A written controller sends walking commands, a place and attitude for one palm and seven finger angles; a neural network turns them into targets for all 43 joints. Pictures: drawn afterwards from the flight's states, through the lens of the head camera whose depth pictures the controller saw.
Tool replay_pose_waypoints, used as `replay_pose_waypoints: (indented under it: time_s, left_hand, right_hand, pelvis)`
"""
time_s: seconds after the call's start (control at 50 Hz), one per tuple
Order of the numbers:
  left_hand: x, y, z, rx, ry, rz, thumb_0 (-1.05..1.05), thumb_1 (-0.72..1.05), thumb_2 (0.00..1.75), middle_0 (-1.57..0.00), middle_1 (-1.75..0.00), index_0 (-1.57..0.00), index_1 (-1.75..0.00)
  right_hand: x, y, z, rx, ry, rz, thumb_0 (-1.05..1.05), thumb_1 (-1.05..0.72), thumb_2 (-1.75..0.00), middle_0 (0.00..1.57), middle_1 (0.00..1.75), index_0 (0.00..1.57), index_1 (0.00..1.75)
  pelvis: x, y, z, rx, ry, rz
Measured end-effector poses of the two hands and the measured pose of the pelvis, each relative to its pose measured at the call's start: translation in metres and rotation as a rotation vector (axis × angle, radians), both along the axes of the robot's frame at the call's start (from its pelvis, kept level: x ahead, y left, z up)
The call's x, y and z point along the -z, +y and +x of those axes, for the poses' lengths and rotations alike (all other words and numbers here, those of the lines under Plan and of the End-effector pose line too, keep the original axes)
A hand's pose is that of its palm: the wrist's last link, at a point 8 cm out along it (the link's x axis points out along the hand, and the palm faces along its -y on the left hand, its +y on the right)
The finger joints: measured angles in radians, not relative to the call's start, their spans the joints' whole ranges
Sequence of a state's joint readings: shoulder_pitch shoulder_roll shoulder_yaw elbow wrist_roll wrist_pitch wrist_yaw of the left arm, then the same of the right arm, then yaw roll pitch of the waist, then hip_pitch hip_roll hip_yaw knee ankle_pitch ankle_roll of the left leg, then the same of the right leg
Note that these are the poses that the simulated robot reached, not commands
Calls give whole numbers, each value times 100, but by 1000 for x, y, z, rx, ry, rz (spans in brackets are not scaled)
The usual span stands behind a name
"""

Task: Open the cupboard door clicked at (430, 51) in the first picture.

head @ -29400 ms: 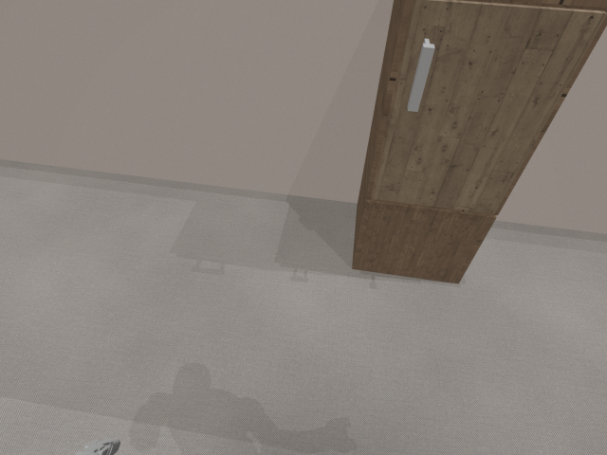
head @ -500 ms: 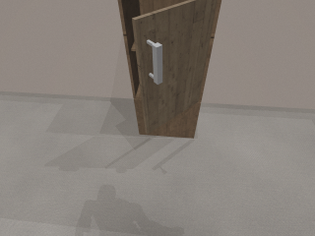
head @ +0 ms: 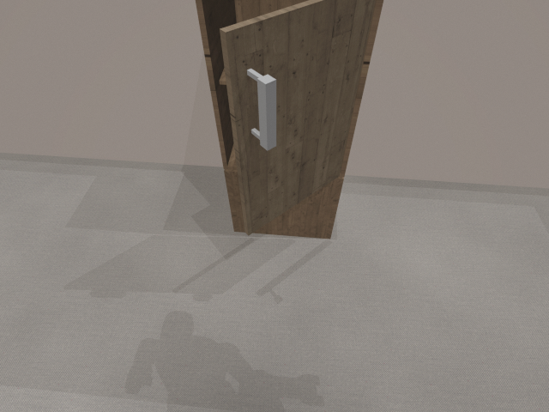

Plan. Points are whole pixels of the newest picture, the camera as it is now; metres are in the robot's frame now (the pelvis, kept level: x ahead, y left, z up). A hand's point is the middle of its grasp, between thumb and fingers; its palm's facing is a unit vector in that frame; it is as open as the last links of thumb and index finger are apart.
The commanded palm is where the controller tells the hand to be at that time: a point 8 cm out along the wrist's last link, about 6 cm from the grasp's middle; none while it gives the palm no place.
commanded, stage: look to check the result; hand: left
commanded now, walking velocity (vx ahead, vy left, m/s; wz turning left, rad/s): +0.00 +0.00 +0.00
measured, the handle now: (260, 110) +0.64 +0.06 +0.08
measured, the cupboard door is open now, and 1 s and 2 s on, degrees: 45 45 45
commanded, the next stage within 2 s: walk to a spot facing it in 0.22 s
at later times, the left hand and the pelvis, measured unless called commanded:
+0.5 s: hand out of the picture +0.09 +0.24 -0.16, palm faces -0.04 -0.94 -0.34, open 7.4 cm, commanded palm none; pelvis +0.01 +0.00 +0.00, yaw -3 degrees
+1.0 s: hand out of the picture +0.06 +0.16 -0.17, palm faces -0.25 -0.93 -0.28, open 7.4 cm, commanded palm none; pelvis -0.01 -0.03 +0.00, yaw -20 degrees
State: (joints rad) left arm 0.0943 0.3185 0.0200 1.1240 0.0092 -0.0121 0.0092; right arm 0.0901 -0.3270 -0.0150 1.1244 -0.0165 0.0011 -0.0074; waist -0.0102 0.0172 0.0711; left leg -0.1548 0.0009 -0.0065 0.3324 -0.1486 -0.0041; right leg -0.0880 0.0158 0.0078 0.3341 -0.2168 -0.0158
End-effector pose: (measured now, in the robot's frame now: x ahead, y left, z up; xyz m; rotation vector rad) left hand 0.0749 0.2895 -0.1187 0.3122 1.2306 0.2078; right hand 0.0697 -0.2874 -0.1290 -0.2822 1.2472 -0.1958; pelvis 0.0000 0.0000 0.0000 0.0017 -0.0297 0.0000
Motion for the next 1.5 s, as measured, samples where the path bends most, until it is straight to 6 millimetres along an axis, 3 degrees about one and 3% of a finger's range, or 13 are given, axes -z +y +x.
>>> replay_pose_waypoints:
  time_s: [0.48,0.64,0.78,0.86,0.96,1.14,1.22,1.34,1.44,1.5]
  left_hand:
    - [5,0,10,9,30,-3,1,90,90,-20,-30,-21,-30]
    - [22,-26,3,61,94,-48,1,90,90,-20,-30,-20,-30]
    - [27,-61,1,116,86,-42,1,90,90,-20,-30,-21,-30]
    - [20,-75,-7,124,117,-42,1,90,90,-20,-30,-21,-30]
    - [13,-85,-7,181,160,-46,1,90,90,-20,-30,-21,-30]
    - [19,-76,29,273,128,-59,1,90,90,-20,-30,-21,-30]
    - [33,-66,56,321,106,-76,1,90,90,-20,-30,-21,-30]
    - [30,-73,105,417,36,-95,1,90,90,-20,-30,-20,-30]
    - [19,-103,135,533,-10,-94,1,91,90,-20,-30,-20,-30]
    - [24,-125,149,614,-50,-77,1,91,90,-20,-30,-20,-30]
  right_hand:
    - [1,8,5,32,-7,1,0,-90,-90,20,30,21,30]
    - [19,24,-28,127,-4,55,0,-90,-90,20,30,21,30]
    - [48,11,-69,223,42,114,0,-90,-90,21,30,21,30]
    - [38,1,-77,271,49,115,0,-90,-90,20,30,21,30]
    - [19,-8,-72,332,-22,95,0,-90,-90,20,30,20,30]
    - [-2,-6,-54,392,-142,40,0,-90,-90,20,30,20,30]
    - [-3,2,-57,416,-197,-10,0,-90,-90,20,30,20,30]
    - [-5,22,-102,454,-112,-22,0,-90,-90,21,30,21,30]
    - [5,28,-151,555,-56,2,0,-90,-90,21,30,21,30]
    - [22,24,-183,638,-43,18,0,-90,-90,21,30,21,30]
  pelvis:
    - [1,4,11,42,8,2]
    - [12,-1,2,133,9,30]
    - [26,-23,-9,208,4,43]
    - [16,-30,-13,239,13,39]
    - [4,-32,-14,314,37,62]
    - [3,-17,-12,420,54,52]
    - [14,0,-7,459,76,6]
    - [11,3,-10,523,55,-5]
    - [12,-4,-12,596,51,-26]
    - [26,-16,-15,641,44,8]
